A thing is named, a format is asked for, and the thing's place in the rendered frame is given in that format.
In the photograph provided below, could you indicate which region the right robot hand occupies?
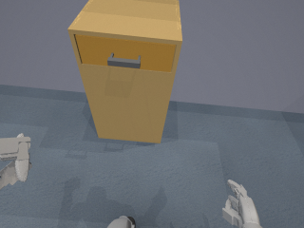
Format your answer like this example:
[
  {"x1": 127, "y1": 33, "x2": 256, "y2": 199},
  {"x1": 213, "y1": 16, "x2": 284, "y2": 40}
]
[{"x1": 222, "y1": 180, "x2": 260, "y2": 228}]

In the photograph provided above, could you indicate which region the left robot shin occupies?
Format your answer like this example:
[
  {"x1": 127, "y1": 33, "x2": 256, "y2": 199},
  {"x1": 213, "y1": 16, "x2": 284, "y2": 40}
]
[{"x1": 119, "y1": 216, "x2": 131, "y2": 222}]

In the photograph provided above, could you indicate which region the robot left thigh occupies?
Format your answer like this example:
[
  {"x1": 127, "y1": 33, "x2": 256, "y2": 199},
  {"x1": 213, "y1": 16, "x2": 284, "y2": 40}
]
[{"x1": 107, "y1": 218, "x2": 135, "y2": 228}]

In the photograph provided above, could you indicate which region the left robot hand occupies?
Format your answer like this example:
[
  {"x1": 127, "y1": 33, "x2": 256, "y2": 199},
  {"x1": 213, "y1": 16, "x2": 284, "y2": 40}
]
[{"x1": 0, "y1": 133, "x2": 32, "y2": 190}]

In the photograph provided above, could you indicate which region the handle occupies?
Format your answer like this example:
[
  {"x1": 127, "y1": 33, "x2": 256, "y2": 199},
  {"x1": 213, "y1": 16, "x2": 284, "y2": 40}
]
[{"x1": 107, "y1": 52, "x2": 141, "y2": 69}]

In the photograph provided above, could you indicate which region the drawer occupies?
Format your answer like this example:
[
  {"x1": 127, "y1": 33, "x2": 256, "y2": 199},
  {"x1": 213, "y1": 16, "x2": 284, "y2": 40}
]
[{"x1": 75, "y1": 34, "x2": 176, "y2": 72}]

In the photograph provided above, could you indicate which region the cabinet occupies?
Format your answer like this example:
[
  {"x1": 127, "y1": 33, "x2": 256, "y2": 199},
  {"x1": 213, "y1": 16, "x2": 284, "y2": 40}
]
[{"x1": 67, "y1": 0, "x2": 182, "y2": 143}]

